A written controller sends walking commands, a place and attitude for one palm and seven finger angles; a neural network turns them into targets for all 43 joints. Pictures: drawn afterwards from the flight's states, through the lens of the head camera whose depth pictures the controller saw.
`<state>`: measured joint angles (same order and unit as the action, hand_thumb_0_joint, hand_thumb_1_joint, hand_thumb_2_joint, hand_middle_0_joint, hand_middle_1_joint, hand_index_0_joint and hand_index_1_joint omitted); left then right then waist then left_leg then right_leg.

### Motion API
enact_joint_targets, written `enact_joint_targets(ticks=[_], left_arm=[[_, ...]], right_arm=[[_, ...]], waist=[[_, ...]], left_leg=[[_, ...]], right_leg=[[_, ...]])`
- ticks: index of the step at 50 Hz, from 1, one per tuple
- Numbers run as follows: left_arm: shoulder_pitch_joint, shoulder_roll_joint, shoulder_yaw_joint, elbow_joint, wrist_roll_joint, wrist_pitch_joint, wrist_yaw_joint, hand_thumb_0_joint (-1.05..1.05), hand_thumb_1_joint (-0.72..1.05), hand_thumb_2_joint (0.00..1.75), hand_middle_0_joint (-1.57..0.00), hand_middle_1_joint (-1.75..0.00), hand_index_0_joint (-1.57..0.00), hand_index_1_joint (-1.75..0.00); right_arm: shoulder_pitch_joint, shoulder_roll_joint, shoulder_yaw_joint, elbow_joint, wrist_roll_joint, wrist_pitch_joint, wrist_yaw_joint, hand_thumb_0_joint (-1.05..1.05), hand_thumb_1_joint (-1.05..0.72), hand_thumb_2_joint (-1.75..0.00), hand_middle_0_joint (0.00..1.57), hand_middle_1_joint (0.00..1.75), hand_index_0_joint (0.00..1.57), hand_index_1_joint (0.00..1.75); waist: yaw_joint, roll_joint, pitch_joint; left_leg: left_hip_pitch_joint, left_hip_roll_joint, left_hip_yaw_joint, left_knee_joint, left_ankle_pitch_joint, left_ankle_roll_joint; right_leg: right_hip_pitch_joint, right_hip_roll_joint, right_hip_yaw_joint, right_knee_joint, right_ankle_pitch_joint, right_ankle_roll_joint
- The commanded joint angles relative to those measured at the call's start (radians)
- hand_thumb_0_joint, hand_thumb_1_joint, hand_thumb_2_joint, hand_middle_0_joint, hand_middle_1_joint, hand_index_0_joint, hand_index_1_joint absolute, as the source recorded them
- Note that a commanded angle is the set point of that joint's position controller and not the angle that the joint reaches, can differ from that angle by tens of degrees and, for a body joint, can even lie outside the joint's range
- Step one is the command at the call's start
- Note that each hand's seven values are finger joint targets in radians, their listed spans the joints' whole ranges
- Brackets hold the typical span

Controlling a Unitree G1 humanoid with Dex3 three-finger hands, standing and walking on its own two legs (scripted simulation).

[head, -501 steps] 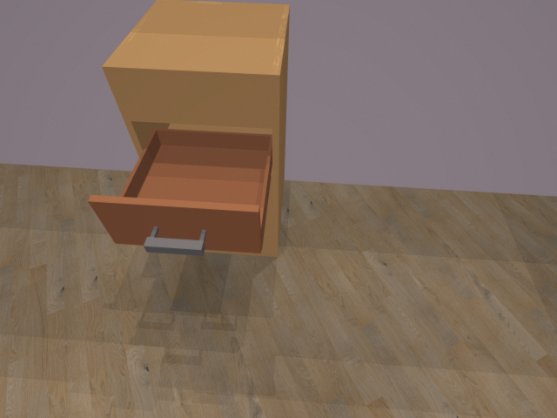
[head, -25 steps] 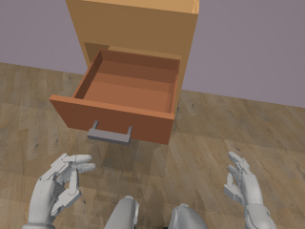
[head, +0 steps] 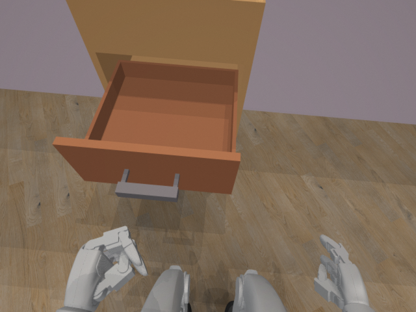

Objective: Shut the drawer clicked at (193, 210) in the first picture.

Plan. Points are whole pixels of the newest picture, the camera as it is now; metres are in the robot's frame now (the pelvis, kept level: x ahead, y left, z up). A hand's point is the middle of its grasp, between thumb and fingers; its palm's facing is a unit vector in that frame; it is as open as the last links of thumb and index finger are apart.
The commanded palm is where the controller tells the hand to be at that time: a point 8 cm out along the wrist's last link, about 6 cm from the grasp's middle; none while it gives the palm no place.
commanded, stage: raise the hand and make a fist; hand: left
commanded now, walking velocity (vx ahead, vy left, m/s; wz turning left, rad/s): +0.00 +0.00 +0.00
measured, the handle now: (149, 183) +0.39 +0.16 -0.07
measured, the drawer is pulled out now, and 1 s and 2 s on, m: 0.30 0.30 0.30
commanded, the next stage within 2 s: bring the fist close to the handle in 0.82 s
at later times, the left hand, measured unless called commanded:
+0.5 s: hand (128, 257) +0.21 +0.14 +0.03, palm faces +0.00 -1.00 -0.01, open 3.3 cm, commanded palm +0.18 +0.18 +0.03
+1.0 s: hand (137, 256) +0.21 +0.13 +0.03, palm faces -0.06 -1.00 -0.02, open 3.3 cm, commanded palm +0.20 +0.19 +0.02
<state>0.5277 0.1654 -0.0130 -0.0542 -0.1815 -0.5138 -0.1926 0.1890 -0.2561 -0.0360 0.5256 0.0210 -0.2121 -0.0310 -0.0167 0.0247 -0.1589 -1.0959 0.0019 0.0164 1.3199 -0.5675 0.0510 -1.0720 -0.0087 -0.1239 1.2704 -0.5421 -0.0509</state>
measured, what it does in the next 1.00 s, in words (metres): stands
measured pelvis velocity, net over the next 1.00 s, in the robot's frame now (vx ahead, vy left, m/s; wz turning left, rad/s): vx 0.02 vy -0.01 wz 0.00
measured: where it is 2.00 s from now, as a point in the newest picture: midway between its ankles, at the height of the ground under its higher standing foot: outside the picture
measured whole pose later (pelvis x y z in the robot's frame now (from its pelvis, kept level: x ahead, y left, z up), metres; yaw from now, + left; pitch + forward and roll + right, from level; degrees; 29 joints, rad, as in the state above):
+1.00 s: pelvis +0.02 -0.01 -0.01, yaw +0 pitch +22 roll -3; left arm 0.55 0.18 -0.02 -0.13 -0.15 -0.50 -0.14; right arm 0.17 -0.21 0.01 0.44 0.01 -0.11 -0.02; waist -0.01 0.03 -0.19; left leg -1.13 0.01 -0.01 1.36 -0.62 0.03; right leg -1.10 0.00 -0.14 1.30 -0.59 -0.06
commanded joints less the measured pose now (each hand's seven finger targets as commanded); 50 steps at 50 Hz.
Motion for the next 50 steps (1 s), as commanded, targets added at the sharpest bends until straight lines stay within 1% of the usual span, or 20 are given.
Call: enact_joint_targets(ticks=[1, 3, 5, 9, 12, 13, 14, 15, 19, 21, 24, 26, 30, 34, 39, 42, 43, 46, 49, 50], left_arm=[[-0.02, 0.089, 0.045, -0.335, 0.002, -0.076, 0.034, 0.0, 0.9, 0.9, -1.3, -1.49, -1.3, -1.49], [0.016, 0.065, 0.037, -0.363, 0.011, -0.076, 0.078, 0.0, 0.9, 0.9, -1.34, -1.53, -1.34, -1.53], [0.029, 0.04, 0.02, -0.337, 0.025, -0.055, 0.105, 0.0, 0.9, 0.9, -1.38, -1.58, -1.38, -1.58], [0.031, -0.023, -0.089, -0.249, 0.064, 0.016, 0.089, 0.0, 0.9, 0.9, -1.4, -1.6, -1.4, -1.6], [0.039, -0.003, -0.106, -0.272, 0.075, 0.058, 0.062, 0.0, 0.9, 0.9, -1.4, -1.6, -1.4, -1.6], [0.031, 0.007, -0.106, -0.29, 0.076, 0.064, 0.059, 0.0, 0.9, 0.9, -1.4, -1.6, -1.4, -1.6], [0.027, 0.035, -0.071, -0.287, 0.078, 0.067, 0.069, 0.0, 0.9, 0.9, -1.4, -1.6, -1.4, -1.6], [0.023, 0.029, -0.068, -0.321, 0.073, 0.059, 0.074, 0.0, 0.9, 0.9, -1.4, -1.6, -1.4, -1.6], [0.024, 0.049, -0.005, -0.346, 0.06, 0.009, 0.129, 0.0, 0.9, 0.9, -1.4, -1.6, -1.4, -1.6], [0.035, 0.033, -0.009, -0.333, 0.06, -0.019, 0.141, 0.0, 0.9, 0.9, -1.4, -1.6, -1.4, -1.6], [0.036, 0.01, -0.059, -0.33, 0.067, -0.041, 0.123, 0.0, 0.9, 0.9, -1.4, -1.6, -1.4, -1.6], [0.059, -0.006, -0.104, -0.333, 0.065, -0.035, 0.092, 0.0, 0.9, 0.9, -1.4, -1.6, -1.4, -1.6], [0.12, 0.029, -0.07, -0.335, 0.059, 0.004, 0.063, 0.0, 0.9, 0.9, -1.4, -1.6, -1.4, -1.6], [0.134, 0.066, 0.02, -0.31, 0.051, 0.03, 0.102, 0.0, 0.9, 0.9, -1.4, -1.6, -1.4, -1.6], [0.086, 0.05, 0.022, -0.309, 0.042, -0.02, 0.127, 0.0, 0.9, 0.9, -1.4, -1.6, -1.4, -1.6], [0.052, 0.049, -0.008, -0.307, 0.036, -0.057, 0.091, 0.0, 0.9, 0.9, -1.4, -1.6, -1.4, -1.6], [0.061, 0.057, -0.001, -0.302, 0.031, -0.063, 0.077, 0.0, 0.9, 0.9, -1.4, -1.6, -1.4, -1.6], [0.091, 0.058, -0.005, -0.284, 0.02, -0.052, 0.038, 0.0, 0.9, 0.9, -1.4, -1.6, -1.4, -1.6], [0.031, 0.085, 0.04, -0.21, 0.022, -0.028, 0.036, 0.0, 0.9, 0.9, -1.4, -1.6, -1.4, -1.6], [0.002, 0.07, 0.031, -0.192, 0.022, -0.025, 0.038, 0.0, 0.9, 0.9, -1.4, -1.6, -1.4, -1.6]], right_arm=[[-0.035, -0.095, -0.033, -0.2, -0.008, -0.044, -0.006, 0.0, -0.9, -0.9, 0.2, 0.3, 0.2, 0.3], [-0.029, -0.084, -0.031, -0.211, -0.014, -0.03, 0.003, 0.0, -0.9, -0.9, 0.2, 0.3, 0.2, 0.3], [-0.031, -0.081, -0.029, -0.218, -0.015, -0.009, 0.012, 0.0, -0.9, -0.9, 0.2, 0.3, 0.2, 0.3], [-0.048, -0.092, -0.017, -0.247, -0.007, 0.027, 0.018, 0.0, -0.9, -0.9, 0.2, 0.3, 0.2, 0.3], [-0.049, -0.099, -0.013, -0.275, -0.001, 0.042, 0.013, 0.0, -0.9, -0.9, 0.2, 0.3, 0.2, 0.3], [-0.047, -0.098, -0.01, -0.285, -0.003, 0.048, 0.012, 0.0, -0.9, -0.9, 0.2, 0.3, 0.2, 0.3], [-0.049, -0.095, -0.01, -0.279, -0.003, 0.054, 0.007, 0.0, -0.9, -0.9, 0.2, 0.3, 0.2, 0.3], [-0.045, -0.09, -0.008, -0.286, -0.006, 0.055, 0.007, 0.0, -0.9, -0.9, 0.2, 0.3, 0.2, 0.3], [-0.044, -0.066, -0.003, -0.275, -0.017, 0.06, 0.008, 0.0, -0.9, -0.9, 0.2, 0.3, 0.2, 0.3], [-0.04, -0.065, -0.003, -0.269, -0.019, 0.059, 0.013, 0.0, -0.9, -0.9, 0.2, 0.3, 0.2, 0.3], [-0.037, -0.074, -0.004, -0.257, -0.018, 0.049, 0.018, 0.0, -0.9, -0.9, 0.2, 0.3, 0.2, 0.3], [-0.028, -0.084, -0.007, -0.262, -0.016, 0.047, 0.023, 0.0, -0.9, -0.9, 0.2, 0.3, 0.2, 0.3], [-0.026, -0.088, -0.016, -0.27, -0.007, 0.057, 0.016, 0.0, -0.9, -0.9, 0.2, 0.3, 0.2, 0.3], [-0.048, -0.073, -0.021, -0.271, -0.004, 0.075, 0.008, 0.0, -0.9, -0.9, 0.2, 0.3, 0.2, 0.3], [-0.04, -0.066, -0.016, -0.257, -0.009, 0.064, 0.006, 0.0, -0.9, -0.9, 0.2, 0.3, 0.2, 0.3], [-0.03, -0.075, -0.013, -0.243, -0.011, 0.049, 0.007, 0.0, -0.9, -0.9, 0.2, 0.3, 0.2, 0.3], [-0.027, -0.077, -0.015, -0.238, -0.01, 0.045, 0.005, 0.0, -0.9, -0.9, 0.2, 0.3, 0.2, 0.3], [-0.03, -0.082, -0.016, -0.239, -0.006, 0.042, 0.007, 0.0, -0.9, -0.9, 0.2, 0.3, 0.2, 0.3], [-0.05, -0.087, -0.015, -0.225, -0.005, 0.047, -0.001, 0.0, -0.9, -0.9, 0.2, 0.3, 0.2, 0.3], [-0.048, -0.087, -0.011, -0.223, -0.006, 0.047, 0.0, 0.0, -0.9, -0.9, 0.2, 0.3, 0.2, 0.3]], waist=[[0.017, 0.049, -0.316], [0.034, 0.089, -0.336], [0.023, 0.069, -0.316], [-0.017, 0.0, -0.208], [-0.012, -0.019, -0.213], [-0.009, -0.009, -0.228], [-0.002, -0.03, -0.234], [0.004, -0.009, -0.263], [0.028, 0.014, -0.274], [0.021, 0.015, -0.267], [0.004, 0.032, -0.274], [-0.009, 0.037, -0.287], [0.004, 0.0, -0.318], [0.026, -0.041, -0.282], [0.004, -0.039, -0.256], [-0.014, 0.005, -0.259], [-0.014, -0.001, -0.269], [-0.014, 0.009, -0.279], [-0.021, -0.02, -0.233], [-0.032, -0.029, -0.221]], left_leg=[[0.227, 0.006, -0.091, -0.207, 0.223, -0.021], [0.273, 0.009, -0.103, -0.217, 0.305, -0.034], [0.271, 0.011, -0.106, -0.212, 0.341, -0.039], [0.2, 0.012, -0.119, -0.224, 0.215, -0.033], [0.194, 0.009, -0.123, -0.233, 0.162, -0.032], [0.195, 0.006, -0.123, -0.234, 0.159, -0.031], [0.194, 0.007, -0.124, -0.229, 0.174, -0.032], [0.209, 0.005, -0.12, -0.222, 0.198, -0.033], [0.206, 0.003, -0.115, -0.209, 0.26, -0.044], [0.2, 0.005, -0.113, -0.198, 0.255, -0.044], [0.204, 0.009, -0.116, -0.186, 0.271, -0.042], [0.212, 0.01, -0.115, -0.182, 0.269, -0.038], [0.207, 0.008, -0.108, -0.184, 0.3, -0.033], [0.154, -0.003, -0.089, -0.188, 0.265, -0.032], [0.126, -0.004, -0.075, -0.163, 0.233, -0.026], [0.126, -0.002, -0.075, -0.146, 0.227, -0.025], [0.128, -0.001, -0.073, -0.138, 0.233, -0.024], [0.131, -0.001, -0.07, -0.138, 0.246, -0.022], [0.07, -0.001, -0.07, -0.113, 0.206, -0.021], [0.055, -0.002, -0.068, -0.102, 0.191, -0.02]], right_leg=[[0.163, 0.005, 0.078, -0.156, 0.105, 0.007], [0.151, 0.008, 0.06, -0.132, 0.152, 0.003], [0.14, 0.01, 0.049, -0.127, 0.178, 0.007], [0.106, 0.012, 0.045, -0.154, 0.11, 0.012], [0.121, 0.01, 0.047, -0.164, 0.083, 0.012], [0.129, 0.009, 0.048, -0.162, 0.08, 0.012], [0.133, 0.012, 0.05, -0.156, 0.091, 0.011], [0.138, 0.011, 0.053, -0.15, 0.106, 0.01], [0.14, 0.016, 0.054, -0.127, 0.139, 0.004], [0.125, 0.017, 0.055, -0.125, 0.136, 0.005], [0.115, 0.015, 0.057, -0.123, 0.142, 0.004], [0.119, 0.012, 0.057, -0.13, 0.145, 0.007], [0.172, 0.01, 0.061, -0.133, 0.189, 0.009], [0.204, 0.016, 0.07, -0.145, 0.192, 0.009], [0.199, 0.015, 0.093, -0.167, 0.173, 0.012], [0.182, 0.011, 0.102, -0.166, 0.163, 0.01], [0.19, 0.011, 0.108, -0.169, 0.173, 0.011], [0.211, 0.007, 0.114, -0.174, 0.193, 0.013], [0.17, 0.011, 0.117, -0.164, 0.146, 0.013], [0.155, 0.01, 0.122, -0.165, 0.133, 0.015]])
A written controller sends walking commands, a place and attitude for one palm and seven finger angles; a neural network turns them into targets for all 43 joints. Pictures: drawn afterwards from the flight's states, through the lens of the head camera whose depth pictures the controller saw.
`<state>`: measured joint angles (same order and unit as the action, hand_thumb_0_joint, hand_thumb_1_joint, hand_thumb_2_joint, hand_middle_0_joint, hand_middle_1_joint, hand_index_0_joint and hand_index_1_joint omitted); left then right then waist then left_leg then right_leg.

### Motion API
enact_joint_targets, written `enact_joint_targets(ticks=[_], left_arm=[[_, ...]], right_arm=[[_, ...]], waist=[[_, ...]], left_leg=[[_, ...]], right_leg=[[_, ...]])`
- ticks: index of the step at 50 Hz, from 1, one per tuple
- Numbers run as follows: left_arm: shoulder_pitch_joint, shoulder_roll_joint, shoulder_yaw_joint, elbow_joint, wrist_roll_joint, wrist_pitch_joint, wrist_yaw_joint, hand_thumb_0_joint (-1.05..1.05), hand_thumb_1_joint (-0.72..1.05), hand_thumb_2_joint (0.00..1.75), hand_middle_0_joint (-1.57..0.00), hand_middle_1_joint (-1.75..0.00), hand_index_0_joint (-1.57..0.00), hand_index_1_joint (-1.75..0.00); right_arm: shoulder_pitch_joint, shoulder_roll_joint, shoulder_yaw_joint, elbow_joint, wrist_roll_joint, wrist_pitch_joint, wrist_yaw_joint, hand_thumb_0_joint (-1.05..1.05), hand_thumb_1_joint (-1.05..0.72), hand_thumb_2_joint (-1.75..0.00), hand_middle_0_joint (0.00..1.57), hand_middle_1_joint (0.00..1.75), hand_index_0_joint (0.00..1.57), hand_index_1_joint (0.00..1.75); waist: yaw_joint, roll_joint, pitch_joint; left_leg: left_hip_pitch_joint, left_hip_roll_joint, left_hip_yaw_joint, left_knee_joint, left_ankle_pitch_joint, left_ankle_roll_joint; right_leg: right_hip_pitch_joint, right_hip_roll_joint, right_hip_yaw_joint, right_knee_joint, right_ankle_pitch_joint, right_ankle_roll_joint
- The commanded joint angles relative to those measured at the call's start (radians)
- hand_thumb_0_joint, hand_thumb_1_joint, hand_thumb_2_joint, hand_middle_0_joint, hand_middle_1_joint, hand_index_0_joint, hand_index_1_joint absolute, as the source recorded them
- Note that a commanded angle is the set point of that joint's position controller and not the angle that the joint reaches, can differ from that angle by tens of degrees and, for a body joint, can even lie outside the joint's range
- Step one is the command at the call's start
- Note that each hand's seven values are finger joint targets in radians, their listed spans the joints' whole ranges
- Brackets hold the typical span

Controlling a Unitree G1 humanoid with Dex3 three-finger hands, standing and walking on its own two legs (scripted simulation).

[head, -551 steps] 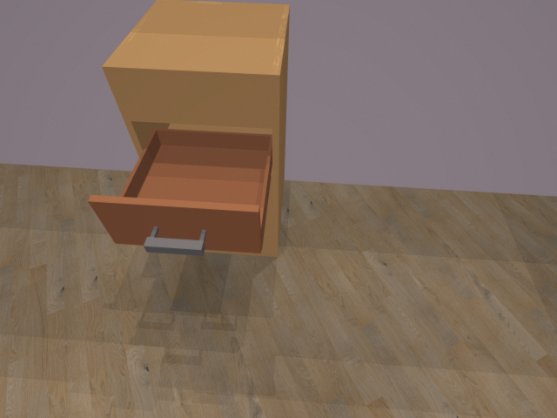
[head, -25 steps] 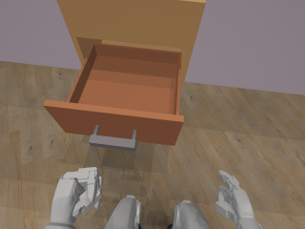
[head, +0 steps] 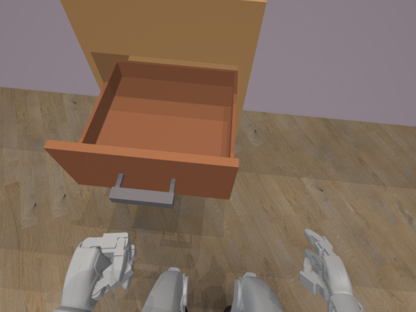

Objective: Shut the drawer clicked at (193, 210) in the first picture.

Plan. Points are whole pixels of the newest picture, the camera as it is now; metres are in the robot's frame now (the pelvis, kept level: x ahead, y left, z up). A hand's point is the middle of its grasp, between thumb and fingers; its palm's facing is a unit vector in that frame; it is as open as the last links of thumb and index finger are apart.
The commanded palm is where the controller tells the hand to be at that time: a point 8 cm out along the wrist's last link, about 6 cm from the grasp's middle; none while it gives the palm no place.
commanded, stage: bring the fist close to the handle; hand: left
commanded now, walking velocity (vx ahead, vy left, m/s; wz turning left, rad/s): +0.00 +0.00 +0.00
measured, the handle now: (145, 188) +0.37 +0.16 -0.06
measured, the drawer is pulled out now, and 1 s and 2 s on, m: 0.30 0.30 0.26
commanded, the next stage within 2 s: push the drawer shut in 1.32 s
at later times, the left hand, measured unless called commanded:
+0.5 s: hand (136, 249) +0.23 +0.15 -0.02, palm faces -0.07 -1.00 -0.01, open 3.3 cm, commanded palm +0.22 +0.20 -0.02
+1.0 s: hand (150, 233) +0.27 +0.14 -0.07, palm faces -0.10 -1.00 -0.01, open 3.3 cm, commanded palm +0.26 +0.19 -0.06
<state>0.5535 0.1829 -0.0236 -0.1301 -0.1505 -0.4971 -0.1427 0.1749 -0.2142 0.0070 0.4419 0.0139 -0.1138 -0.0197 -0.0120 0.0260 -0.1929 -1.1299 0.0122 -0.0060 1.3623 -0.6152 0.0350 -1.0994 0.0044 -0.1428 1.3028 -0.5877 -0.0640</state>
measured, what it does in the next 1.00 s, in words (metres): lowers itself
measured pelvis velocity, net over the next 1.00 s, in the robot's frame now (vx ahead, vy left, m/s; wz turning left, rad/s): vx -0.02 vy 0.01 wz -0.02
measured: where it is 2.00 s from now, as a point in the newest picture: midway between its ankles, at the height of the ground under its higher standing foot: outside the picture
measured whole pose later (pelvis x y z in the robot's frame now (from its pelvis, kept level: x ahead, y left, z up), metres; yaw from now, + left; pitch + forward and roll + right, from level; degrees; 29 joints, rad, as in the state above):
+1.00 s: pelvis -0.02 +0.01 -0.07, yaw -1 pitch +30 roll -4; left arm 0.08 0.18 -0.01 0.22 -0.12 -0.52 -0.08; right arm 0.12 -0.24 0.02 0.52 -0.01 -0.05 0.03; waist -0.03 0.03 -0.22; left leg -1.48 0.00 0.02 1.61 -0.66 0.07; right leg -1.45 -0.02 -0.13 1.55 -0.63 -0.05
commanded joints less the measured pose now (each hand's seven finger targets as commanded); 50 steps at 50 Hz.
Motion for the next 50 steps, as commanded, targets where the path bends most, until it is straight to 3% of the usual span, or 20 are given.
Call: enact_joint_targets(ticks=[1, 3, 6, 10, 16, 19, 21, 25, 26, 29, 31, 34, 38, 44, 46, 50], left_arm=[[-0.041, 0.065, 0.07, -0.108, -0.015, -0.043, -0.005, 0.0, 0.9, 0.9, -1.4, -1.6, -1.4, -1.6], [-0.044, 0.072, 0.1, -0.106, -0.025, -0.054, 0.005, 0.0, 0.9, 0.9, -1.4, -1.6, -1.4, -1.6], [-0.063, 0.063, 0.087, -0.132, -0.03, -0.076, 0.009, 0.0, 0.9, 0.9, -1.4, -1.6, -1.4, -1.6], [-0.122, 0.069, 0.075, -0.112, -0.031, -0.09, -0.005, 0.0, 0.9, 0.9, -1.4, -1.6, -1.4, -1.6], [-0.136, 0.073, 0.091, -0.031, -0.036, -0.055, -0.029, 0.0, 0.9, 0.9, -1.4, -1.6, -1.4, -1.6], [-0.203, 0.095, 0.113, -0.032, -0.037, -0.058, -0.013, 0.0, 0.9, 0.9, -1.4, -1.6, -1.4, -1.6], [-0.243, 0.07, 0.081, -0.053, -0.037, -0.077, -0.001, 0.0, 0.9, 0.9, -1.4, -1.6, -1.4, -1.6], [-0.294, 0.079, 0.089, -0.028, -0.027, -0.106, 0.023, 0.0, 0.9, 0.9, -1.4, -1.6, -1.4, -1.6], [-0.309, 0.051, 0.049, -0.02, -0.023, -0.107, 0.019, 0.0, 0.9, 0.9, -1.4, -1.6, -1.4, -1.6], [-0.345, 0.065, 0.06, 0.069, -0.01, -0.086, 0.016, 0.0, 0.9, 0.9, -1.4, -1.6, -1.4, -1.6], [-0.36, 0.05, 0.044, 0.081, -0.005, -0.072, 0.012, 0.0, 0.9, 0.9, -1.4, -1.6, -1.4, -1.6], [-0.403, 0.097, 0.097, 0.082, -0.013, -0.059, 0.019, 0.0, 0.9, 0.9, -1.4, -1.6, -1.4, -1.6], [-0.452, 0.066, 0.069, 0.016, -0.014, -0.081, 0.043, 0.0, 0.9, 0.9, -1.4, -1.6, -1.4, -1.6], [-0.512, 0.029, 0.016, 0.161, 0.024, -0.09, 0.054, 0.0, 0.9, 0.9, -1.4, -1.6, -1.4, -1.6], [-0.548, 0.027, 0.012, 0.191, 0.029, -0.087, 0.052, 0.0, 0.9, 0.9, -1.4, -1.6, -1.4, -1.6], [-0.555, 0.084, 0.075, 0.086, 0.015, -0.084, 0.062, 0.0, 0.9, 0.9, -1.4, -1.6, -1.4, -1.6]], right_arm=[[-0.035, -0.128, -0.056, -0.137, 0.0, -0.053, -0.012, 0.0, -0.9, -0.9, 0.2, 0.3, 0.2, 0.3], [-0.034, -0.126, -0.057, -0.133, -0.002, -0.057, -0.011, 0.0, -0.9, -0.9, 0.2, 0.3, 0.2, 0.3], [-0.029, -0.125, -0.058, -0.131, -0.008, -0.064, -0.005, 0.0, -0.9, -0.9, 0.2, 0.3, 0.2, 0.3], [-0.026, -0.132, -0.056, -0.109, -0.009, -0.066, -0.001, 0.0, -0.9, -0.9, 0.2, 0.3, 0.2, 0.3], [-0.044, -0.145, -0.059, -0.101, -0.004, -0.053, 0.003, 0.0, -0.9, -0.9, 0.2, 0.3, 0.2, 0.3], [-0.048, -0.15, -0.057, -0.096, -0.005, -0.052, 0.003, 0.0, -0.9, -0.9, 0.2, 0.3, 0.2, 0.3], [-0.041, -0.148, -0.053, -0.094, -0.01, -0.056, 0.006, 0.0, -0.9, -0.9, 0.2, 0.3, 0.2, 0.3], [-0.033, -0.155, -0.053, -0.076, -0.017, -0.056, 0.011, 0.0, -0.9, -0.9, 0.2, 0.3, 0.2, 0.3], [-0.037, -0.156, -0.051, -0.077, -0.018, -0.057, 0.015, 0.0, -0.9, -0.9, 0.2, 0.3, 0.2, 0.3], [-0.038, -0.168, -0.05, -0.066, -0.015, -0.043, 0.018, 0.0, -0.9, -0.9, 0.2, 0.3, 0.2, 0.3], [-0.041, -0.172, -0.051, -0.075, -0.013, -0.034, 0.021, 0.0, -0.9, -0.9, 0.2, 0.3, 0.2, 0.3], [-0.038, -0.176, -0.051, -0.073, -0.01, -0.02, 0.019, 0.0, -0.9, -0.9, 0.2, 0.3, 0.2, 0.3], [-0.042, -0.168, -0.05, -0.073, -0.015, -0.013, 0.027, 0.0, -0.9, -0.9, 0.2, 0.3, 0.2, 0.3], [-0.039, -0.177, -0.049, -0.042, -0.019, 0.004, 0.035, 0.0, -0.9, -0.9, 0.2, 0.3, 0.2, 0.3], [-0.044, -0.179, -0.05, -0.041, -0.019, 0.012, 0.037, 0.0, -0.9, -0.9, 0.2, 0.3, 0.2, 0.3], [-0.043, -0.182, -0.054, -0.067, -0.015, 0.028, 0.035, 0.0, -0.9, -0.9, 0.2, 0.3, 0.2, 0.3]], waist=[[-0.025, -0.037, -0.2], [-0.009, -0.03, -0.237], [-0.004, 0.008, -0.305], [-0.024, 0.009, -0.311], [-0.02, -0.013, -0.308], [-0.017, 0.001, -0.309], [-0.02, 0.018, -0.336], [-0.022, 0.022, -0.363], [-0.031, 0.03, -0.369], [-0.039, -0.006, -0.337], [-0.032, 0.002, -0.357], [-0.018, -0.005, -0.397], [-0.009, 0.059, -0.451], [-0.053, 0.005, -0.38], [-0.051, 0.006, -0.377], [-0.006, 0.055, -0.499]], left_leg=[[0.073, -0.014, -0.043, -0.136, 0.228, -0.005], [0.067, -0.015, -0.041, -0.123, 0.252, -0.007], [0.096, -0.014, -0.037, -0.112, 0.304, -0.007], [0.072, -0.011, -0.042, -0.088, 0.303, -0.004], [0.014, -0.014, -0.042, -0.066, 0.272, -0.003], [0.012, -0.012, -0.051, -0.063, 0.264, -0.004], [0.028, -0.014, -0.054, -0.057, 0.267, -0.004], [0.035, -0.011, -0.065, -0.044, 0.282, -0.006], [0.037, -0.011, -0.067, -0.037, 0.276, -0.006], [-0.007, -0.012, -0.075, -0.029, 0.233, -0.005], [-0.002, -0.014, -0.078, -0.029, 0.224, -0.006], [-0.008, -0.017, -0.077, -0.021, 0.239, -0.006], [0.065, -0.013, -0.093, -0.021, 0.296, -0.017], [-0.001, -0.009, -0.111, 0.014, 0.25, -0.015], [-0.025, -0.014, -0.107, 0.021, 0.207, -0.015], [0.057, -0.015, -0.106, 0.001, 0.278, -0.022]], right_leg=[[0.186, -0.004, 0.146, -0.191, 0.162, 0.028], [0.202, -0.004, 0.152, -0.176, 0.189, 0.026], [0.21, -0.005, 0.148, -0.147, 0.258, 0.026], [0.183, -0.005, 0.154, -0.134, 0.259, 0.028], [0.158, -0.008, 0.155, -0.111, 0.226, 0.027], [0.111, -0.004, 0.139, -0.087, 0.197, 0.023], [0.09, -0.003, 0.135, -0.074, 0.192, 0.022], [0.042, 0.0, 0.117, -0.038, 0.195, 0.02], [0.023, -0.002, 0.117, -0.032, 0.189, 0.02], [-0.016, 0.0, 0.111, -0.023, 0.146, 0.02], [-0.023, -0.003, 0.11, -0.014, 0.141, 0.02], [-0.009, -0.001, 0.114, -0.003, 0.155, 0.019], [-0.055, -0.005, 0.101, 0.028, 0.18, 0.016], [-0.151, -0.004, 0.09, 0.058, 0.141, 0.018], [-0.164, -0.007, 0.093, 0.061, 0.113, 0.018], [-0.105, -0.008, 0.099, 0.065, 0.159, 0.014]])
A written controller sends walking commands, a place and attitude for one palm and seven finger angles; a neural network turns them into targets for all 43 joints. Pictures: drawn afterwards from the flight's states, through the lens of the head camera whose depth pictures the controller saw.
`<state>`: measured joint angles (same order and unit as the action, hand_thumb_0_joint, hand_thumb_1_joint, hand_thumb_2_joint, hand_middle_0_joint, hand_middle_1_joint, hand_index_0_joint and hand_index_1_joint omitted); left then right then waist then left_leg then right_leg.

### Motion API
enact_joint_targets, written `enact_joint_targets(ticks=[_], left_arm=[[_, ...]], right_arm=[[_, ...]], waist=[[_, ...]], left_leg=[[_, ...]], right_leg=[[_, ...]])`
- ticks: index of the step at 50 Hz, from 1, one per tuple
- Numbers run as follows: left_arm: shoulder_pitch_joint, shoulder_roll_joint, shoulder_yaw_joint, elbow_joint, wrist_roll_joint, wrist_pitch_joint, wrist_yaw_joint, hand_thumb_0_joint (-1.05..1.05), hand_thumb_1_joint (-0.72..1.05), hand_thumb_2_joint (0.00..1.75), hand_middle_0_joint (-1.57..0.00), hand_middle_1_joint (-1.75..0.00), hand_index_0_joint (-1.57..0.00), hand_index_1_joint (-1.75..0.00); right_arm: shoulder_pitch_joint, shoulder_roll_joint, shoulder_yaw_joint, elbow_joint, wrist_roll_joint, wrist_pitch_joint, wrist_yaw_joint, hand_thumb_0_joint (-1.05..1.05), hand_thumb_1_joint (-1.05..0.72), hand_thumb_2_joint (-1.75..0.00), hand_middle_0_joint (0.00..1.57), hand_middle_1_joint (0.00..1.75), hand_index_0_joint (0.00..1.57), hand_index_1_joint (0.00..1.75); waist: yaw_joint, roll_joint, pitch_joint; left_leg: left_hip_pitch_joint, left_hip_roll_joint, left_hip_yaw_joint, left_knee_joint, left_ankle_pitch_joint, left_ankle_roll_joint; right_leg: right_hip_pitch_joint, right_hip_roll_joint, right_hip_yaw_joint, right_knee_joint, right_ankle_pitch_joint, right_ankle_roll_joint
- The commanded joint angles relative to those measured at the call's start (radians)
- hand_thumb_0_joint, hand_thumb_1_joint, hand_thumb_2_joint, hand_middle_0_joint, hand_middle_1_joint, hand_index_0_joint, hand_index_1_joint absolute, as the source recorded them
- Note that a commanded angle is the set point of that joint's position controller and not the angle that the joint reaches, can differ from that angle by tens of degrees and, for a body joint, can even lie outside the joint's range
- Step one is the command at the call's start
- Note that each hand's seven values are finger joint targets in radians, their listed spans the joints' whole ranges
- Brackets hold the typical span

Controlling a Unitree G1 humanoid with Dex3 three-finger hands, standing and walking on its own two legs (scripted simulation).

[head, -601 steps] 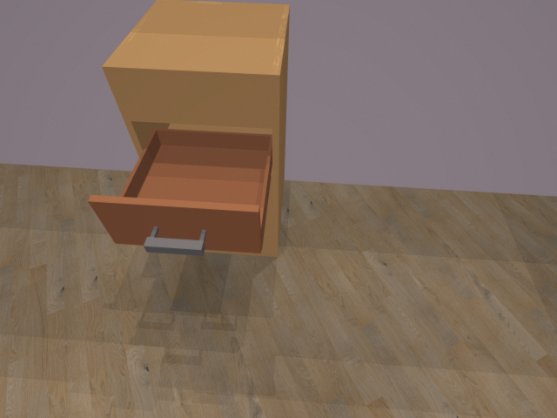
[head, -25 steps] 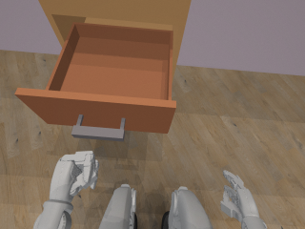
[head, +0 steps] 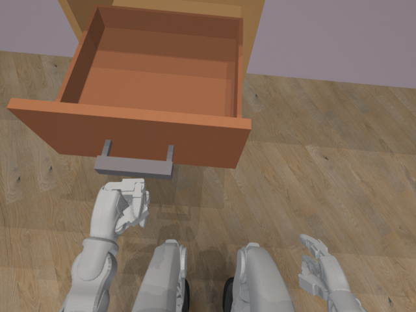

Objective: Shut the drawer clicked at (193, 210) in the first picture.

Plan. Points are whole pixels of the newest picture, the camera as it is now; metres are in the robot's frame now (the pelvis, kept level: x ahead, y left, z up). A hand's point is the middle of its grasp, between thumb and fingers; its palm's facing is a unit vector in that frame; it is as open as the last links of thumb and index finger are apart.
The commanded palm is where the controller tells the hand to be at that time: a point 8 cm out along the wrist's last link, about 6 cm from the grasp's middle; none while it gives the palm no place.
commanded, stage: bring the fist close to the handle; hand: left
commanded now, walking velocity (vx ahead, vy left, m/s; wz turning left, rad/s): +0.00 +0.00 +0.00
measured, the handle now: (137, 157) +0.39 +0.16 +0.00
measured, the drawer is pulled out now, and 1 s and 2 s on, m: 0.30 0.26 0.12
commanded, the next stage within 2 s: push the drawer shut in 0.32 s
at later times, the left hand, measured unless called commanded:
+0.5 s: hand (147, 205) +0.30 +0.13 +0.01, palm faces -0.04 -1.00 -0.04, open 3.3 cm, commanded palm +0.29 +0.17 +0.01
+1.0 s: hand (150, 180) +0.35 +0.13 +0.00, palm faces -0.07 -1.00 -0.05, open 2.9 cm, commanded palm +0.35 +0.17 +0.01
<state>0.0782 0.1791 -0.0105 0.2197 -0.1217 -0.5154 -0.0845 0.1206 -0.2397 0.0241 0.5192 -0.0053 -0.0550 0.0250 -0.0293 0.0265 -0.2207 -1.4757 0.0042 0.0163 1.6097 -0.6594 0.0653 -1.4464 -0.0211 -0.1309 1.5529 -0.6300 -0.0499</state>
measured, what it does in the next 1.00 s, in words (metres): stands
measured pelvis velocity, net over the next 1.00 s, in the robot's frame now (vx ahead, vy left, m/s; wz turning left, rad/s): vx -0.01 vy -0.01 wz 0.01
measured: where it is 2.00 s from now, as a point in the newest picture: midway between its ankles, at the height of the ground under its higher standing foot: outside the picture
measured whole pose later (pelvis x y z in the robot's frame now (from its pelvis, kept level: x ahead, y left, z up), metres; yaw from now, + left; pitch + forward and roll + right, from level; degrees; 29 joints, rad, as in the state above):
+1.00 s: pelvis -0.01 -0.01 +0.00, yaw +0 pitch +30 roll -4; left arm -0.19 0.22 0.04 0.39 -0.13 -0.48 -0.07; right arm 0.13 -0.26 0.03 0.57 0.00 -0.03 0.00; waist -0.05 0.03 -0.20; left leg -1.50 0.01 0.00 1.61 -0.63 0.05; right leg -1.46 -0.02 -0.15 1.55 -0.60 -0.06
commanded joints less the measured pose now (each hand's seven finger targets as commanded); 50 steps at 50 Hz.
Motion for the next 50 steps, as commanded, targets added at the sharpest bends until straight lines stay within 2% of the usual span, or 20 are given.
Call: enact_joint_targets(ticks=[1, 4, 10, 13, 15, 18, 20, 24, 28, 31, 33, 36, 37, 39, 41, 43, 45, 47, 49, 50], left_arm=[[-0.06, 0.087, 0.061, -0.292, -0.019, -0.063, 0.008, 0.0, 0.9, 0.9, -1.4, -1.6, -1.4, -1.6], [-0.038, 0.072, 0.053, -0.31, -0.025, -0.056, 0.025, 0.0, 0.9, 0.9, -1.4, -1.6, -1.4, -1.6], [-0.034, 0.029, 0.002, -0.193, -0.008, -0.036, 0.007, 0.0, 0.9, 0.9, -1.4, -1.6, -1.4, -1.6], [-0.055, 0.037, 0.001, -0.203, -0.011, -0.042, -0.007, 0.0, 0.9, 0.9, -1.4, -1.6, -1.4, -1.6], [-0.067, 0.072, 0.038, -0.241, -0.018, -0.059, -0.002, 0.0, 0.9, 0.9, -1.4, -1.6, -1.4, -1.6], [-0.049, 0.078, 0.052, -0.284, -0.02, -0.086, 0.015, 0.0, 0.9, 0.9, -1.4, -1.6, -1.4, -1.6], [-0.02, 0.071, 0.052, -0.263, -0.017, -0.09, 0.026, 0.0, 0.9, 0.9, -1.4, -1.6, -1.4, -1.6], [-0.103, 0.068, 0.034, -0.207, 0.001, -0.081, 0.028, 0.0, 0.9, 0.9, -1.4, -1.6, -1.4, -1.6], [-0.175, 0.08, 0.054, -0.151, -0.007, -0.063, 0.005, 0.0, 0.9, 0.9, -1.4, -1.6, -1.4, -1.6], [-0.255, 0.09, 0.058, -0.179, -0.02, -0.057, -0.007, 0.0, 0.9, 0.9, -1.4, -1.6, -1.4, -1.6], [-0.289, 0.1, 0.071, -0.151, -0.024, -0.048, -0.007, 0.0, 0.9, 0.9, -1.4, -1.6, -1.4, -1.6], [-0.363, 0.115, 0.083, -0.157, -0.026, -0.047, -0.002, 0.0, 0.9, 0.9, -1.4, -1.6, -1.4, -1.6], [-0.373, 0.09, 0.061, -0.141, -0.028, -0.042, -0.003, 0.0, 0.9, 0.9, -1.4, -1.6, -1.4, -1.6], [-0.42, 0.114, 0.084, -0.115, -0.03, -0.038, 0.0, 0.0, 0.9, 0.9, -1.4, -1.6, -1.4, -1.6], [-0.433, 0.121, 0.091, -0.103, -0.025, -0.039, 0.002, 0.0, 0.9, 0.9, -1.4, -1.6, -1.4, -1.6], [-0.482, 0.106, 0.073, -0.114, -0.026, -0.039, 0.005, 0.0, 0.9, 0.9, -1.4, -1.6, -1.4, -1.6], [-0.502, 0.096, 0.061, -0.075, -0.02, -0.029, 0.012, 0.0, 0.9, 0.9, -1.4, -1.6, -1.4, -1.6], [-0.538, 0.126, 0.089, -0.055, -0.015, -0.025, 0.021, 0.0, 0.9, 0.9, -1.4, -1.6, -1.4, -1.6], [-0.583, 0.126, 0.091, -0.028, -0.013, -0.023, 0.031, 0.0, 0.9, 0.9, -1.4, -1.6, -1.4, -1.6], [-0.603, 0.13, 0.096, -0.022, -0.011, -0.025, 0.033, 0.0, 0.9, 0.9, -1.4, -1.6, -1.4, -1.6]], right_arm=[[0.009, -0.153, -0.071, -0.152, 0.005, -0.028, -0.007, 0.0, -0.9, -0.9, 0.2, 0.3, 0.2, 0.3], [0.013, -0.143, -0.067, -0.15, 0.006, -0.019, -0.006, 0.0, -0.9, -0.9, 0.2, 0.3, 0.2, 0.3], [0.012, -0.144, -0.065, -0.132, 0.011, -0.007, -0.009, 0.0, -0.9, -0.9, 0.2, 0.3, 0.2, 0.3], [0.012, -0.144, -0.067, -0.135, 0.012, -0.01, -0.012, 0.0, -0.9, -0.9, 0.2, 0.3, 0.2, 0.3], [0.015, -0.142, -0.067, -0.133, 0.009, -0.014, -0.015, 0.0, -0.9, -0.9, 0.2, 0.3, 0.2, 0.3], [0.015, -0.133, -0.067, -0.136, 0.005, -0.018, -0.013, 0.0, -0.9, -0.9, 0.2, 0.3, 0.2, 0.3], [0.015, -0.13, -0.066, -0.134, 0.002, -0.018, -0.009, 0.0, -0.9, -0.9, 0.2, 0.3, 0.2, 0.3], [0.014, -0.135, -0.062, -0.118, 0.001, -0.013, -0.008, 0.0, -0.9, -0.9, 0.2, 0.3, 0.2, 0.3], [0.019, -0.144, -0.064, -0.113, 0.006, -0.009, -0.017, 0.0, -0.9, -0.9, 0.2, 0.3, 0.2, 0.3], [0.023, -0.147, -0.063, -0.112, 0.007, -0.008, -0.022, 0.0, -0.9, -0.9, 0.2, 0.3, 0.2, 0.3], [0.025, -0.151, -0.062, -0.105, 0.009, -0.006, -0.027, 0.0, -0.9, -0.9, 0.2, 0.3, 0.2, 0.3], [0.031, -0.155, -0.062, -0.091, 0.008, -0.01, -0.033, 0.0, -0.9, -0.9, 0.2, 0.3, 0.2, 0.3], [0.03, -0.154, -0.061, -0.088, 0.007, -0.01, -0.032, 0.0, -0.9, -0.9, 0.2, 0.3, 0.2, 0.3], [0.037, -0.159, -0.058, -0.078, 0.007, -0.011, -0.038, 0.0, -0.9, -0.9, 0.2, 0.3, 0.2, 0.3], [0.036, -0.161, -0.058, -0.078, 0.008, -0.011, -0.038, 0.0, -0.9, -0.9, 0.2, 0.3, 0.2, 0.3], [0.039, -0.164, -0.059, -0.073, 0.007, -0.014, -0.039, 0.0, -0.9, -0.9, 0.2, 0.3, 0.2, 0.3], [0.046, -0.168, -0.057, -0.07, 0.007, -0.011, -0.037, 0.0, -0.9, -0.9, 0.2, 0.3, 0.2, 0.3], [0.05, -0.173, -0.057, -0.066, 0.007, -0.009, -0.038, 0.0, -0.9, -0.9, 0.2, 0.3, 0.2, 0.3], [0.057, -0.175, -0.056, -0.06, 0.007, -0.008, -0.04, 0.0, -0.9, -0.9, 0.2, 0.3, 0.2, 0.3], [0.059, -0.174, -0.055, -0.06, 0.006, -0.008, -0.039, 0.0, -0.9, -0.9, 0.2, 0.3, 0.2, 0.3]], waist=[[0.024, 0.074, -0.497], [0.011, 0.046, -0.489], [-0.036, -0.041, -0.366], [-0.026, -0.015, -0.374], [-0.01, 0.009, -0.413], [0.007, 0.041, -0.441], [0.003, 0.034, -0.429], [-0.03, 0.01, -0.389], [-0.037, -0.032, -0.39], [-0.035, 0.016, -0.431], [-0.044, -0.002, -0.424], [-0.046, 0.033, -0.447], [-0.055, 0.024, -0.436], [-0.065, -0.002, -0.424], [-0.054, 0.015, -0.445], [-0.06, 0.039, -0.467], [-0.071, 0.032, -0.448], [-0.064, 0.044, -0.444], [-0.079, 0.026, -0.439], [-0.075, 0.039, -0.443]], left_leg=[[0.424, -0.008, -0.126, -0.251, 0.348, -0.055], [0.428, -0.005, -0.127, -0.25, 0.38, -0.051], [0.293, -0.008, -0.108, -0.221, 0.274, -0.034], [0.303, -0.011, -0.104, -0.226, 0.255, -0.036], [0.322, -0.013, -0.1, -0.225, 0.294, -0.038], [0.371, -0.011, -0.102, -0.23, 0.352, -0.044], [0.363, -0.011, -0.097, -0.226, 0.36, -0.043], [0.293, -0.012, -0.093, -0.199, 0.307, -0.035], [0.234, -0.015, -0.08, -0.181, 0.258, -0.029], [0.269, -0.015, -0.081, -0.187, 0.275, -0.031], [0.263, -0.014, -0.082, -0.182, 0.267, -0.028], [0.286, -0.011, -0.087, -0.18, 0.282, -0.031], [0.287, -0.012, -0.088, -0.182, 0.266, -0.03], [0.265, -0.01, -0.089, -0.18, 0.255, -0.027], [0.276, -0.01, -0.092, -0.187, 0.245, -0.03], [0.309, -0.009, -0.097, -0.193, 0.249, -0.031], [0.311, -0.008, -0.103, -0.204, 0.235, -0.032], [0.309, -0.008, -0.108, -0.213, 0.212, -0.035], [0.304, -0.007, -0.111, -0.214, 0.197, -0.032], [0.304, -0.01, -0.107, -0.218, 0.199, -0.034]], right_leg=[[0.258, 0.016, 0.093, -0.187, 0.217, -0.001], [0.275, 0.02, 0.091, -0.197, 0.248, 0.003], [0.274, 0.021, 0.101, -0.221, 0.205, 0.012], [0.272, 0.02, 0.104, -0.228, 0.185, 0.009], [0.296, 0.02, 0.11, -0.221, 0.214, 0.005], [0.3, 0.021, 0.106, -0.209, 0.256, 0.003], [0.299, 0.021, 0.106, -0.211, 0.265, 0.005], [0.286, 0.022, 0.116, -0.213, 0.234, 0.007], [0.327, 0.019, 0.141, -0.234, 0.207, 0.013], [0.331, 0.017, 0.142, -0.234, 0.216, 0.011], [0.324, 0.018, 0.142, -0.24, 0.208, 0.014], [0.305, 0.016, 0.135, -0.229, 0.217, 0.013], [0.294, 0.016, 0.134, -0.238, 0.2, 0.015], [0.296, 0.018, 0.134, -0.24, 0.187, 0.015], [0.296, 0.017, 0.135, -0.24, 0.171, 0.015], [0.276, 0.015, 0.126, -0.236, 0.177, 0.015], [0.259, 0.017, 0.117, -0.238, 0.165, 0.015], [0.248, 0.016, 0.116, -0.237, 0.145, 0.014], [0.236, 0.019, 0.113, -0.238, 0.136, 0.017], [0.245, 0.018, 0.116, -0.24, 0.137, 0.016]])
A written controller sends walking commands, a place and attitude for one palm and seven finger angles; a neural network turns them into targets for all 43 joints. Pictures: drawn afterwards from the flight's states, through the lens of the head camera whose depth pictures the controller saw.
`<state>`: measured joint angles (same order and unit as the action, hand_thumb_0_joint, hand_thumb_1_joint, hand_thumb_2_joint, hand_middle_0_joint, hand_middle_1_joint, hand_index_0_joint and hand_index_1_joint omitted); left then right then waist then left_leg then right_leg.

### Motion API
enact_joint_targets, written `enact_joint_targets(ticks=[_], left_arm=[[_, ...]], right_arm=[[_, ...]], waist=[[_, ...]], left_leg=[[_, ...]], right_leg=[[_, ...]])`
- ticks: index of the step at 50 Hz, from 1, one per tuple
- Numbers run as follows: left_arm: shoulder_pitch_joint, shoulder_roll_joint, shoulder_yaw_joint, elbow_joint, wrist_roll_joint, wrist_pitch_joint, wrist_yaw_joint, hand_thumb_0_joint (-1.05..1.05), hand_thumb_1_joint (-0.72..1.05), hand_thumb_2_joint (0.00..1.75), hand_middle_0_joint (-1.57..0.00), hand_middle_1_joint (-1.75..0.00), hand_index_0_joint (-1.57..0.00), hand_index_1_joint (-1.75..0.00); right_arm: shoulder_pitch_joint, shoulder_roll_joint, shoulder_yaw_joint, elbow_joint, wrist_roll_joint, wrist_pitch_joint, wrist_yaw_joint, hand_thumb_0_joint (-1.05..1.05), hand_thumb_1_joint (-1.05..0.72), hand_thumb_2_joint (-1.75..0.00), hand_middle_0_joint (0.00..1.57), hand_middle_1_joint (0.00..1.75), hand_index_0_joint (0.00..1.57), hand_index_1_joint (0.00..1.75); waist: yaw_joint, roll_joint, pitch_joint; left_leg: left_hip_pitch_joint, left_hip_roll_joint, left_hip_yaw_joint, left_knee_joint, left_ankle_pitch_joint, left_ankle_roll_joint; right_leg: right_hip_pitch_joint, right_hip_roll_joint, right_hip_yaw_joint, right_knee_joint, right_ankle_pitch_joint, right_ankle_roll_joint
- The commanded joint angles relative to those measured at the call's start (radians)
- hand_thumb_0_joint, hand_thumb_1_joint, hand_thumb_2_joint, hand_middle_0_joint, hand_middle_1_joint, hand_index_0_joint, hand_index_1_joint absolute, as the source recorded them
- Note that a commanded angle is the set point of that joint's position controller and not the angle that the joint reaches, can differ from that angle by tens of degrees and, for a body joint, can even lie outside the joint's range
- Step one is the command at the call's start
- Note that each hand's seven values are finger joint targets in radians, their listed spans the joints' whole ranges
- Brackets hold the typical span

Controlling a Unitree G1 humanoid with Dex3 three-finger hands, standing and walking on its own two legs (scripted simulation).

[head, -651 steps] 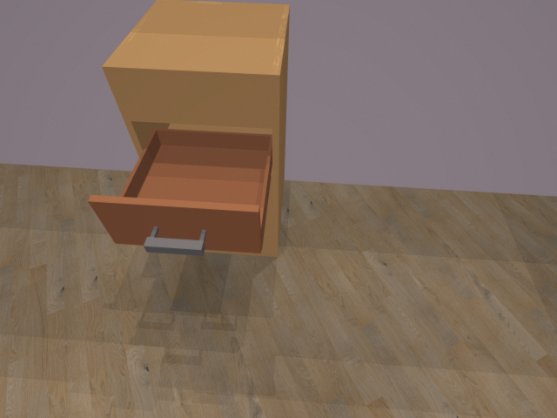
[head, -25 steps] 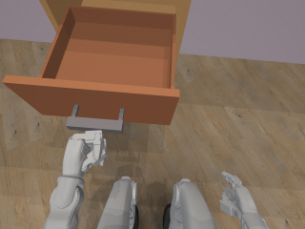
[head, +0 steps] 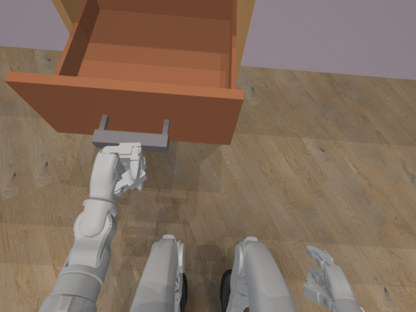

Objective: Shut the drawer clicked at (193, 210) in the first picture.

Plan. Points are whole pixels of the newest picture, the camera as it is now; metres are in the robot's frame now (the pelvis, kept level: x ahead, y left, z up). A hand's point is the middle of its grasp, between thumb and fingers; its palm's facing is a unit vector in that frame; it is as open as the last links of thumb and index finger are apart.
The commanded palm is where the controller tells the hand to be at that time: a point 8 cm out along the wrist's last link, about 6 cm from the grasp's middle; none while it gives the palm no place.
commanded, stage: push the drawer shut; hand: left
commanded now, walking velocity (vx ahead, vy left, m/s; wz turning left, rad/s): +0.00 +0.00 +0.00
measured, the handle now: (133, 131) +0.44 +0.16 +0.01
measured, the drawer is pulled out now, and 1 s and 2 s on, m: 0.26 0.12 0.01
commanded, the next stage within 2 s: none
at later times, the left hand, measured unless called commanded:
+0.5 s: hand (149, 138) +0.43 +0.13 +0.00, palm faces -0.04 -1.00 -0.05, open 2.9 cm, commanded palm +0.43 +0.17 +0.01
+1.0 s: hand (154, 111) +0.49 +0.13 +0.00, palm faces -0.02 -1.00 -0.06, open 3.0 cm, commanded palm +0.48 +0.17 +0.01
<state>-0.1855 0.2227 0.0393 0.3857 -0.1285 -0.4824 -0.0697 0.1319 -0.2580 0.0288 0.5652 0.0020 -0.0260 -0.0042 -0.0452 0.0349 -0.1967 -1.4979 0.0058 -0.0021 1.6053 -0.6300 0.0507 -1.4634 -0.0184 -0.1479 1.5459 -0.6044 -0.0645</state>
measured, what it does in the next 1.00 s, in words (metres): stands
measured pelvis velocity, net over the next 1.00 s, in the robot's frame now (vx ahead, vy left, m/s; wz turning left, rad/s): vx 0.00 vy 0.00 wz -0.02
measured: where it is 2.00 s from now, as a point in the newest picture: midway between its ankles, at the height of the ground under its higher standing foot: outside the picture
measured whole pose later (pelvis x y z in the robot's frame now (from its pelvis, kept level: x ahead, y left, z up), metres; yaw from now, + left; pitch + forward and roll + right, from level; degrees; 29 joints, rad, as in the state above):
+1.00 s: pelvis +0.00 +0.00 +0.00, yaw -1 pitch +33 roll -4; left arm -0.73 0.31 0.24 0.93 -0.06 -0.56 -0.05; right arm 0.21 -0.25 0.03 0.61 -0.03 0.05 0.02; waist -0.14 0.04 -0.18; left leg -1.56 0.02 0.01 1.60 -0.62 0.05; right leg -1.54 0.00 -0.13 1.54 -0.59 -0.06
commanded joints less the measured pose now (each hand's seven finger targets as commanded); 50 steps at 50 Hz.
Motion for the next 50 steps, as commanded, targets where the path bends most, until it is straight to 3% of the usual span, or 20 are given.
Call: enact_joint_targets(ticks=[1, 8, 16, 22, 25, 28, 33, 36, 38, 43, 44, 48, 50], left_arm=[[-0.346, 0.088, 0.049, -0.182, -0.003, -0.061, 0.019, 0.0, 0.9, 0.9, -1.4, -1.6, -1.4, -1.6], [-0.439, 0.104, 0.076, -0.082, 0.009, -0.067, 0.032, 0.0, 0.9, 0.9, -1.4, -1.6, -1.4, -1.6], [-0.597, 0.093, 0.072, 0.011, 0.026, -0.076, 0.052, 0.0, 0.9, 0.9, -1.4, -1.6, -1.4, -1.6], [-0.687, 0.132, 0.118, 0.093, 0.035, -0.093, 0.059, 0.0, 0.9, 0.9, -1.4, -1.6, -1.4, -1.6], [-0.737, 0.125, 0.108, 0.12, 0.042, -0.096, 0.055, 0.0, 0.9, 0.9, -1.4, -1.6, -1.4, -1.6], [-0.737, 0.142, 0.133, 0.144, 0.043, -0.095, 0.055, 0.0, 0.9, 0.9, -1.4, -1.6, -1.4, -1.6], [-0.789, 0.145, 0.144, 0.176, 0.038, -0.097, 0.048, 0.0, 0.9, 0.9, -1.4, -1.6, -1.4, -1.6], [-0.81, 0.196, 0.191, 0.215, 0.039, -0.109, 0.046, 0.0, 0.9, 0.9, -1.4, -1.6, -1.4, -1.6], [-0.84, 0.194, 0.189, 0.227, 0.042, -0.117, 0.041, 0.0, 0.9, 0.9, -1.4, -1.6, -1.4, -1.6], [-0.941, 0.24, 0.214, 0.269, 0.054, -0.139, 0.037, 0.0, 0.9, 0.9, -1.4, -1.6, -1.4, -1.6], [-0.945, 0.227, 0.208, 0.291, 0.057, -0.139, 0.035, 0.0, 0.9, 0.9, -1.4, -1.6, -1.4, -1.6], [-1.021, 0.251, 0.219, 0.319, 0.062, -0.143, 0.028, 0.0, 0.9, 0.9, -1.4, -1.6, -1.4, -1.6], [-1.016, 0.285, 0.246, 0.339, 0.067, -0.143, 0.023, 0.0, 0.9, 0.9, -1.4, -1.6, -1.4, -1.6]], right_arm=[[0.05, -0.157, -0.061, -0.104, -0.001, -0.036, -0.009, 0.0, -0.9, -0.9, 0.2, 0.3, 0.2, 0.3], [0.072, -0.163, -0.06, -0.092, -0.003, -0.025, -0.006, 0.0, -0.9, -0.9, 0.2, 0.3, 0.2, 0.3], [0.104, -0.172, -0.063, -0.067, -0.01, -0.007, -0.001, 0.0, -0.9, -0.9, 0.2, 0.3, 0.2, 0.3], [0.128, -0.17, -0.062, -0.049, -0.015, 0.005, -0.002, 0.0, -0.9, -0.9, 0.2, 0.3, 0.2, 0.3], [0.14, -0.17, -0.062, -0.042, -0.018, 0.012, 0.002, 0.0, -0.9, -0.9, 0.2, 0.3, 0.2, 0.3], [0.152, -0.17, -0.064, -0.041, -0.02, 0.023, 0.005, 0.0, -0.9, -0.9, 0.2, 0.3, 0.2, 0.3], [0.17, -0.167, -0.065, -0.033, -0.022, 0.036, 0.011, 0.0, -0.9, -0.9, 0.2, 0.3, 0.2, 0.3], [0.178, -0.165, -0.061, -0.029, -0.024, 0.04, 0.012, 0.0, -0.9, -0.9, 0.2, 0.3, 0.2, 0.3], [0.182, -0.16, -0.059, -0.028, -0.026, 0.041, 0.012, 0.0, -0.9, -0.9, 0.2, 0.3, 0.2, 0.3], [0.202, -0.165, -0.057, -0.016, -0.034, 0.049, 0.013, 0.0, -0.9, -0.9, 0.2, 0.3, 0.2, 0.3], [0.208, -0.162, -0.058, -0.016, -0.035, 0.05, 0.015, 0.0, -0.9, -0.9, 0.2, 0.3, 0.2, 0.3], [0.223, -0.167, -0.059, -0.003, -0.04, 0.06, 0.017, 0.0, -0.9, -0.9, 0.2, 0.3, 0.2, 0.3], [0.231, -0.171, -0.057, -0.009, -0.042, 0.066, 0.018, 0.0, -0.9, -0.9, 0.2, 0.3, 0.2, 0.3]], waist=[[-0.057, 0.031, -0.477], [-0.061, 0.059, -0.472], [-0.095, 0.063, -0.489], [-0.106, 0.057, -0.508], [-0.111, 0.105, -0.518], [-0.106, 0.097, -0.544], [-0.123, 0.074, -0.556], [-0.122, 0.048, -0.544], [-0.129, 0.051, -0.546], [-0.142, 0.086, -0.553], [-0.143, 0.105, -0.551], [-0.161, 0.1, -0.58], [-0.147, 0.127, -0.605]], left_leg=[[0.337, -0.01, -0.093, -0.216, 0.169, -0.021], [0.365, -0.007, -0.106, -0.239, 0.171, -0.03], [0.414, 0.002, -0.141, -0.253, 0.184, -0.036], [0.387, -0.001, -0.123, -0.234, 0.208, -0.033], [0.425, 0.001, -0.133, -0.241, 0.235, -0.039], [0.432, 0.003, -0.127, -0.237, 0.27, -0.04], [0.417, 0.003, -0.115, -0.225, 0.304, -0.034], [0.357, 0.0, -0.1, -0.215, 0.282, -0.027], [0.331, -0.002, -0.088, -0.204, 0.281, -0.023], [0.336, 0.001, -0.09, -0.191, 0.293, -0.023], [0.346, 0.0, -0.089, -0.189, 0.299, -0.023], [0.346, 0.0, -0.087, -0.173, 0.305, -0.018], [0.365, 0.001, -0.089, -0.177, 0.33, -0.022]], right_leg=[[0.26, 0.015, 0.132, -0.231, 0.111, 0.03], [0.225, 0.017, 0.118, -0.222, 0.113, 0.028], [0.167, 0.017, 0.101, -0.204, 0.125, 0.033], [0.191, 0.02, 0.111, -0.207, 0.143, 0.034], [0.162, 0.02, 0.104, -0.199, 0.156, 0.031], [0.184, 0.023, 0.108, -0.202, 0.18, 0.032], [0.216, 0.026, 0.113, -0.21, 0.214, 0.036], [0.253, 0.03, 0.124, -0.215, 0.207, 0.038], [0.272, 0.03, 0.134, -0.218, 0.214, 0.039], [0.249, 0.033, 0.136, -0.208, 0.219, 0.038], [0.234, 0.034, 0.134, -0.206, 0.22, 0.037], [0.241, 0.035, 0.139, -0.21, 0.228, 0.039], [0.246, 0.035, 0.135, -0.201, 0.245, 0.036]])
